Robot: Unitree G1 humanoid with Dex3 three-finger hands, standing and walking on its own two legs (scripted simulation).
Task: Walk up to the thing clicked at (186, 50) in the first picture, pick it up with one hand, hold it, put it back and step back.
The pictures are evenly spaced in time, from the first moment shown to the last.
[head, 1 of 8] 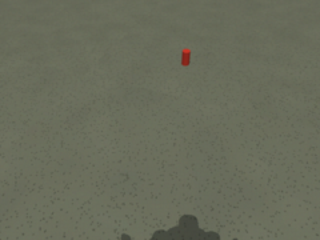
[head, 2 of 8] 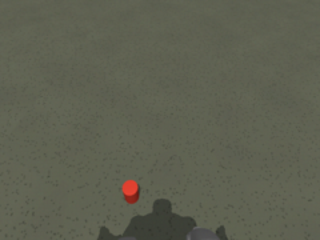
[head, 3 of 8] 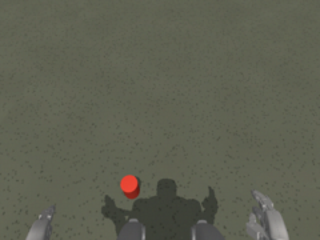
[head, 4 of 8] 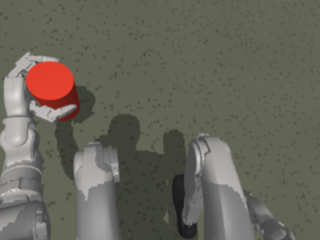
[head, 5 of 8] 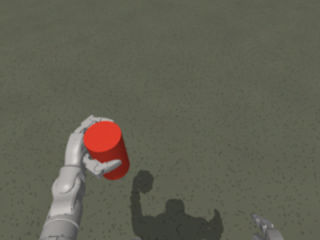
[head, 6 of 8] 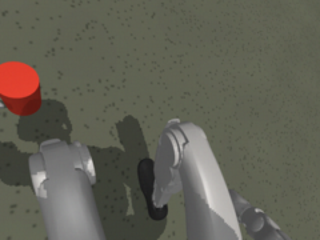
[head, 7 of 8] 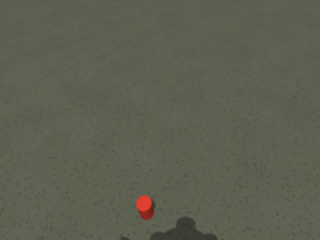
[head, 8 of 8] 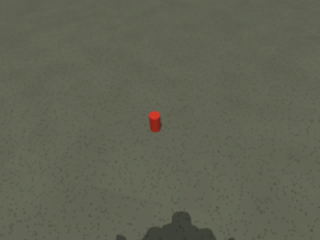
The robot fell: no
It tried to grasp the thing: yes
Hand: left
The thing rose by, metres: 0.68
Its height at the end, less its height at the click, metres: +0.00
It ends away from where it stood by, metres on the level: 0.02
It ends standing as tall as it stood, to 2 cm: yes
